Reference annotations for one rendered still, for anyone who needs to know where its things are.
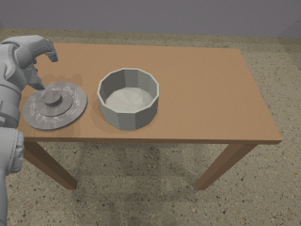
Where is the left robot upper arm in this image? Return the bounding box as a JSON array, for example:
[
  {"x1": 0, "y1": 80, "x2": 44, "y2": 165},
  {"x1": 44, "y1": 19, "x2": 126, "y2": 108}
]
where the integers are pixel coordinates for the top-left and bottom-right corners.
[{"x1": 0, "y1": 127, "x2": 24, "y2": 226}]

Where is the robot left hand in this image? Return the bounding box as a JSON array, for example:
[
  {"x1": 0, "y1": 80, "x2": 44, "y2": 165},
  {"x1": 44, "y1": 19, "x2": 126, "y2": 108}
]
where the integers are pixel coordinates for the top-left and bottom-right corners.
[{"x1": 5, "y1": 35, "x2": 58, "y2": 90}]

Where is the pot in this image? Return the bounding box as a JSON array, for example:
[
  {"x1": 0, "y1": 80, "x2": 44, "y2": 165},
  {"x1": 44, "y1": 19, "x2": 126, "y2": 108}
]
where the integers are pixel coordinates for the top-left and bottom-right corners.
[{"x1": 97, "y1": 68, "x2": 159, "y2": 131}]

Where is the knob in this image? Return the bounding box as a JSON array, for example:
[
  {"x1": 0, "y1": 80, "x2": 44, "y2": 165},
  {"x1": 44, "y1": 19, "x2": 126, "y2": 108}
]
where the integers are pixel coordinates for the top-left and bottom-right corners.
[{"x1": 42, "y1": 89, "x2": 63, "y2": 107}]

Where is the lid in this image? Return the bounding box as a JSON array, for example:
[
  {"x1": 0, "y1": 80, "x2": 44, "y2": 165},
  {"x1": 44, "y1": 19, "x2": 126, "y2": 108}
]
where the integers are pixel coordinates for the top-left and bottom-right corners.
[{"x1": 23, "y1": 82, "x2": 87, "y2": 131}]

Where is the table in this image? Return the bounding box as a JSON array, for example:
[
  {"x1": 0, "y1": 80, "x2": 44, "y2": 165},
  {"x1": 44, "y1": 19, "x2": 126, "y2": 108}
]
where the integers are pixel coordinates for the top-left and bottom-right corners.
[{"x1": 15, "y1": 42, "x2": 283, "y2": 190}]

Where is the left robot forearm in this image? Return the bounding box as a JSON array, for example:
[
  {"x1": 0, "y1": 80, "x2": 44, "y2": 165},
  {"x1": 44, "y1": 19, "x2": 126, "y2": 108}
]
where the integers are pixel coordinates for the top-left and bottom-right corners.
[{"x1": 0, "y1": 40, "x2": 33, "y2": 129}]

